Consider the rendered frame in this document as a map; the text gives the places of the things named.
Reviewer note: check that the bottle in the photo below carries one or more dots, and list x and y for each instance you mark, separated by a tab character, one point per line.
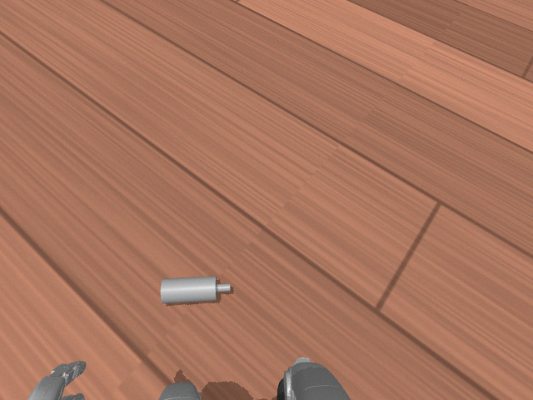
193	289

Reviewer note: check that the left robot hand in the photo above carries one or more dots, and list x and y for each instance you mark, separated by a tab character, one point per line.
51	388

